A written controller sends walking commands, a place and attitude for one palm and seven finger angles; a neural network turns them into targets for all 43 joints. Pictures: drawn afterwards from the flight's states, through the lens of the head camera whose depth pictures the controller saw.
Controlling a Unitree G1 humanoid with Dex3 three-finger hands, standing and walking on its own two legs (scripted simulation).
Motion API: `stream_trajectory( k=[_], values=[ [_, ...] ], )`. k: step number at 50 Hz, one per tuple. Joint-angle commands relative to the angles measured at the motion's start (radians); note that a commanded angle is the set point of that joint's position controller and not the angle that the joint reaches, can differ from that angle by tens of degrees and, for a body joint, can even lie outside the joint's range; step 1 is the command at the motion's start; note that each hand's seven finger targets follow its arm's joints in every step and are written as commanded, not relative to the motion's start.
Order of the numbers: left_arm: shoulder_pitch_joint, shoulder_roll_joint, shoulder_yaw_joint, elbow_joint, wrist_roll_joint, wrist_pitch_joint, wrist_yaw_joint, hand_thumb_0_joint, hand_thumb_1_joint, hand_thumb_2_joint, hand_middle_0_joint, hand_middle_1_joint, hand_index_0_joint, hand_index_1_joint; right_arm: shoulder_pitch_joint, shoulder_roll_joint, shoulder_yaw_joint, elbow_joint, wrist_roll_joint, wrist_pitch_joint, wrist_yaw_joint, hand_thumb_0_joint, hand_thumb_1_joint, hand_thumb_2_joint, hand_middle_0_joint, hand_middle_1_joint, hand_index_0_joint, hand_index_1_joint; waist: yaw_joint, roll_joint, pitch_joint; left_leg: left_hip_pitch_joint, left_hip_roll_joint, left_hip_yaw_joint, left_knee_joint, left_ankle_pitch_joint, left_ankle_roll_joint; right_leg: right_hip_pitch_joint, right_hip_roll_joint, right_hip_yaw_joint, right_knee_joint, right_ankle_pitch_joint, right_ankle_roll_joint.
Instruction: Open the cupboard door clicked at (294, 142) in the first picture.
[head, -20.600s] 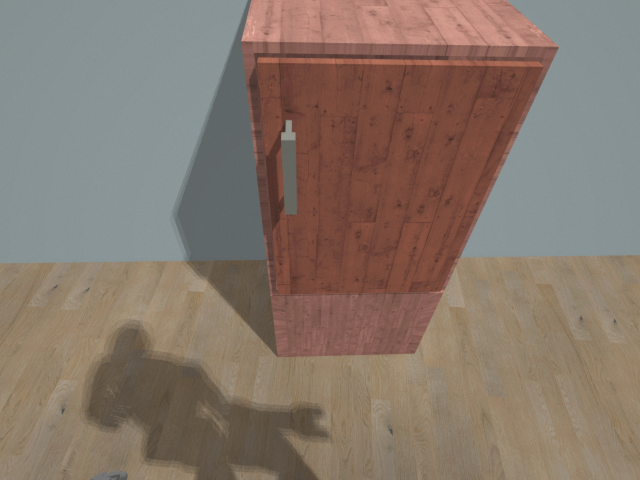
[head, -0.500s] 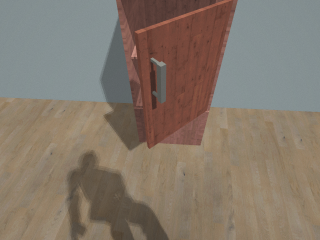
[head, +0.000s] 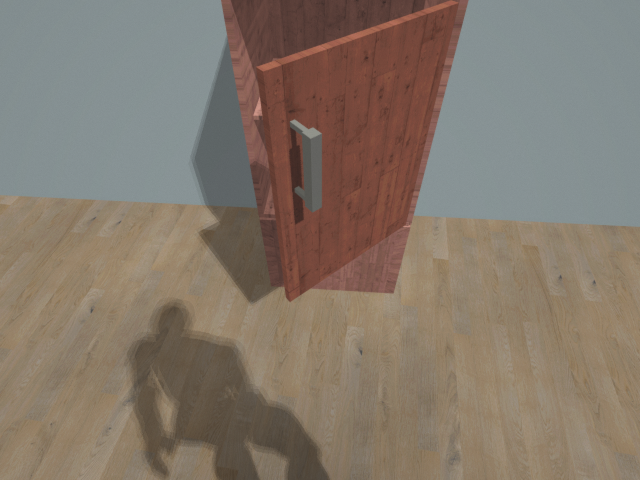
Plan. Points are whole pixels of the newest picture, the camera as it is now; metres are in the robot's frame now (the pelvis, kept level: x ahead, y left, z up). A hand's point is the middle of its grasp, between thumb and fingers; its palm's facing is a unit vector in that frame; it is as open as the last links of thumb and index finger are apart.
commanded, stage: look to check the result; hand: left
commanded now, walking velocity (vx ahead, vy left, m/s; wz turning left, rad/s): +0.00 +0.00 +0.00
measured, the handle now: (305, 167) +0.58 +0.06 +0.06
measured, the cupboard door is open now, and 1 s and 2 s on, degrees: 43 43 43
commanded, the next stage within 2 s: walk to a spot facing it in 0.42 s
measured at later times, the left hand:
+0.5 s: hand out of the picture +0.01 +0.15 -0.17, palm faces +0.06 -0.98 -0.18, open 7.3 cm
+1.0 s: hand out of the picture +0.08 +0.18 -0.17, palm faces -0.11 -0.96 -0.27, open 7.3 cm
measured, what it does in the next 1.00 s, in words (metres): stands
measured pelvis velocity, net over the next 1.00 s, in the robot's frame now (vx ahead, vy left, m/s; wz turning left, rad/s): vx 0.00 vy -0.02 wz -0.21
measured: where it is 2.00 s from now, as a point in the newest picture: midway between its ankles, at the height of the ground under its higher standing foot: outside the picture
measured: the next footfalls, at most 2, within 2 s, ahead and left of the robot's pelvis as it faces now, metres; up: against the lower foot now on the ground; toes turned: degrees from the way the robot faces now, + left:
left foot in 1.48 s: +0.11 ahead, +0.09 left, +0.00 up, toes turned -29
right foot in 1.76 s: -0.02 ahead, -0.17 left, +0.00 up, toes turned -41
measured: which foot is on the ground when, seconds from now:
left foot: down 0.00-1.00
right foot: down 0.00-1.00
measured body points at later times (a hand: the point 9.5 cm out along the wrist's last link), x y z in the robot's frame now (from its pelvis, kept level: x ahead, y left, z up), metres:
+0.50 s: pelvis +0.01 -0.01 +0.00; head +0.03 -0.02 +0.45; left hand +0.00 +0.21 -0.16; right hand +0.02 -0.23 -0.16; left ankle +0.04 +0.11 -0.74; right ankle -0.02 -0.09 -0.74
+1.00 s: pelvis +0.00 -0.02 -0.01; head +0.04 -0.05 +0.43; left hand +0.09 +0.23 -0.15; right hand +0.00 -0.27 -0.18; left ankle +0.04 +0.11 -0.74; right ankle -0.03 -0.10 -0.73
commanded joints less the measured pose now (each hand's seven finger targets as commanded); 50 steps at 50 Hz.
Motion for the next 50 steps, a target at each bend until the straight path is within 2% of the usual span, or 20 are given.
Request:
stream_trajectory(
  k=[1,6,11,14,22,27,30,34,37,38,39,41,42,43,44,45,47,48,49,50],
  values=[
    [0.068,0.108,0.014,-0.016,0.001,-0.009,0.004,0.0,0.9,0.9,-0.2,-0.3,-0.2,-0.3,0.053,-0.083,-0.01,-0.017,0.0,-0.014,-0.005,0.0,-0.9,-0.9,0.2,0.3,0.2,0.3,-0.002,-0.015,0.023,0.036,0.096,-0.074,-0.064,0.087,0.026,-0.046,-0.116,0.103,-0.119,0.063,-0.016],
    [0.067,0.11,0.014,-0.012,0.001,-0.009,0.005,0.0,0.9,0.9,-0.2,-0.3,-0.2,-0.3,0.045,-0.086,-0.008,-0.013,0.001,-0.013,-0.007,0.0,-0.9,-0.9,0.2,0.3,0.2,0.3,-0.001,-0.036,0.019,0.045,0.097,-0.069,-0.06,0.111,0.025,-0.028,-0.119,0.098,-0.125,0.092,-0.014],
    [0.066,0.108,0.01,-0.01,0.001,-0.008,0.004,0.0,0.9,0.9,-0.2,-0.3,-0.2,-0.3,0.036,-0.087,-0.006,-0.011,0.0,-0.01,-0.006,0.0,-0.9,-0.9,0.2,0.3,0.2,0.3,-0.002,-0.015,0.048,0.046,0.095,-0.068,-0.065,0.088,0.022,-0.048,-0.118,0.102,-0.139,0.061,-0.014],
    [0.065,0.113,0.01,-0.01,0.0,-0.01,0.004,0.0,0.9,0.9,-0.2,-0.3,-0.2,-0.3,0.031,-0.092,-0.006,-0.01,0.0,-0.012,-0.007,0.0,-0.9,-0.9,0.2,0.3,0.2,0.3,-0.001,-0.024,0.027,0.058,0.097,-0.067,-0.064,0.108,0.022,-0.03,-0.119,0.104,-0.138,0.093,-0.013],
    [0.063,0.113,0.01,-0.013,0.0,-0.012,0.004,0.0,0.9,0.9,-0.2,-0.3,-0.2,-0.3,0.023,-0.094,-0.005,-0.009,0.0,-0.013,-0.008,0.0,-0.9,-0.9,0.2,0.3,0.2,0.3,0.001,-0.025,0.03,0.063,0.099,-0.062,-0.063,0.126,0.02,-0.017,-0.12,0.102,-0.142,0.135,-0.012],
    [0.062,0.114,0.009,-0.016,-0.001,-0.01,0.003,0.0,0.9,0.9,-0.2,-0.3,-0.2,-0.3,0.023,-0.095,-0.004,-0.008,0.0,-0.011,-0.008,0.0,-0.9,-0.9,0.2,0.3,0.2,0.3,0.001,-0.013,0.042,0.061,0.098,-0.062,-0.067,0.108,0.019,-0.024,-0.118,0.108,-0.152,0.103,-0.012],
    [0.06,0.121,0.024,-0.028,0.003,0.001,0.003,0.0,0.9,0.9,-0.2,-0.3,-0.2,-0.3,0.027,-0.103,-0.017,-0.016,0.001,-0.003,-0.016,0.0,-0.9,-0.9,0.2,0.3,0.2,0.3,0.001,-0.018,0.034,0.072,0.112,-0.028,-0.023,0.097,0.015,-0.049,-0.117,0.133,-0.126,0.155,-0.019],
    [0.028,0.159,0.059,-0.069,0.009,0.023,-0.008,0.0,0.9,0.9,-0.2,-0.3,-0.2,-0.3,0.016,-0.126,-0.044,-0.053,-0.001,0.011,-0.022,0.0,-0.9,-0.9,0.2,0.3,0.2,0.3,-0.002,-0.052,0.035,0.021,0.119,0.021,0.042,0.023,0.008,-0.076,-0.131,0.191,-0.083,0.188,-0.042],
    [0.006,0.168,0.074,-0.103,0.012,0.031,-0.014,0.0,0.9,0.9,-0.2,-0.3,-0.2,-0.3,0.011,-0.133,-0.057,-0.086,-0.002,0.011,-0.025,0.0,-0.9,-0.9,0.2,0.3,0.2,0.3,-0.008,-0.044,0.013,0.026,0.13,0.034,0.062,-0.006,0.007,-0.109,-0.125,0.226,-0.046,0.196,-0.053],
    [0.0,0.166,0.078,-0.111,0.012,0.032,-0.016,0.0,0.9,0.9,-0.2,-0.3,-0.2,-0.3,0.009,-0.14,-0.06,-0.094,-0.002,0.008,-0.026,0.0,-0.9,-0.9,0.2,0.3,0.2,0.3,-0.009,-0.027,0.005,0.036,0.146,0.022,0.048,0.002,0.013,-0.122,-0.11,0.224,-0.021,0.204,-0.049],
    [-0.008,0.164,0.081,-0.124,0.012,0.034,-0.019,0.0,0.9,0.9,-0.2,-0.3,-0.2,-0.3,0.013,-0.153,-0.064,-0.103,-0.003,0.005,-0.028,0.0,-0.9,-0.9,0.2,0.3,0.2,0.3,-0.01,0.018,-0.003,0.051,0.176,-0.005,0.021,0.015,0.026,-0.14,-0.082,0.209,0.019,0.204,-0.038],
    [-0.018,0.15,0.082,-0.147,0.013,0.039,-0.025,0.0,0.9,0.9,-0.2,-0.3,-0.2,-0.3,0.018,-0.189,-0.075,-0.12,-0.006,0.002,-0.032,0.0,-0.9,-0.9,0.2,0.3,0.2,0.3,-0.009,0.106,-0.014,0.08,0.27,-0.102,-0.051,0.012,0.082,-0.202,-0.018,0.152,0.141,0.113,-0.011],
    [-0.024,0.139,0.082,-0.159,0.013,0.041,-0.03,0.0,0.9,0.9,-0.2,-0.3,-0.2,-0.3,0.018,-0.215,-0.082,-0.13,-0.009,-0.001,-0.033,0.0,-0.9,-0.9,0.2,0.3,0.2,0.3,-0.005,0.162,-0.022,0.076,0.34,-0.163,-0.102,0.019,0.125,-0.222,0.009,0.108,0.253,-0.006,0.001],
    [-0.043,0.135,0.084,-0.173,0.015,0.046,-0.035,0.0,0.9,0.9,-0.2,-0.3,-0.2,-0.3,0.022,-0.224,-0.087,-0.139,-0.012,-0.005,-0.032,0.0,-0.9,-0.9,0.2,0.3,0.2,0.3,-0.01,0.187,-0.018,0.064,0.4,-0.199,-0.148,0.047,0.17,-0.251,0.011,0.07,0.389,-0.196,0.014],
    [-0.061,0.131,0.086,-0.192,0.016,0.052,-0.039,0.0,0.9,0.9,-0.2,-0.3,-0.2,-0.3,0.023,-0.232,-0.086,-0.151,-0.017,-0.007,-0.031,0.0,-0.9,-0.9,0.2,0.3,0.2,0.3,-0.013,0.184,-0.017,0.049,0.431,-0.206,-0.171,0.055,0.198,-0.266,-0.009,0.068,0.476,-0.283,0.018],
    [-0.063,0.122,0.086,-0.201,0.016,0.051,-0.043,0.0,0.9,0.9,-0.2,-0.3,-0.2,-0.3,-0.005,-0.232,-0.085,-0.163,-0.017,-0.009,-0.03,0.0,-0.9,-0.9,0.2,0.3,0.2,0.3,0.004,0.144,-0.021,0.048,0.433,-0.176,-0.151,0.075,0.197,-0.262,-0.034,0.079,0.479,-0.284,0.016],
    [-0.032,0.114,0.082,-0.205,0.014,0.047,-0.051,0.0,0.9,0.9,-0.2,-0.3,-0.2,-0.3,-0.057,-0.24,-0.086,-0.188,-0.022,-0.01,-0.026,0.0,-0.9,-0.9,0.2,0.3,0.2,0.3,0.031,0.131,-0.044,0.027,0.391,-0.062,-0.078,0.189,0.153,-0.179,-0.044,0.052,0.352,-0.228,0.018],
    [0.003,0.123,0.084,-0.197,0.015,0.044,-0.052,0.0,0.9,0.9,-0.2,-0.3,-0.2,-0.3,-0.067,-0.245,-0.088,-0.194,-0.02,-0.007,-0.024,0.0,-0.9,-0.9,0.2,0.3,0.2,0.3,0.044,0.097,-0.056,0.004,0.358,-0.004,-0.01,0.199,0.119,-0.105,-0.033,0.027,0.248,-0.14,0.022],
    [0.056,0.141,0.09,-0.185,0.016,0.04,-0.051,0.0,0.9,0.9,-0.2,-0.3,-0.2,-0.3,-0.092,-0.246,-0.091,-0.206,-0.012,-0.001,-0.021,0.0,-0.9,-0.9,0.2,0.3,0.2,0.3,0.072,0.043,-0.055,-0.046,0.302,0.058,0.093,0.117,0.07,-0.023,-0.031,0.027,0.084,0.008,0.023],
    [0.08,0.237,0.105,-0.19,0.028,0.027,-0.039,0.0,0.9,0.9,-0.2,-0.3,-0.2,-0.3,-0.089,-0.196,-0.088,-0.23,0.002,0.008,-0.014,0.0,-0.9,-0.9,0.2,0.3,0.2,0.3,0.078,-0.252,-0.052,-0.191,0.161,0.156,0.311,-0.146,-0.016,0.055,-0.192,0.303,-0.132,0.146,-0.025]
  ],
)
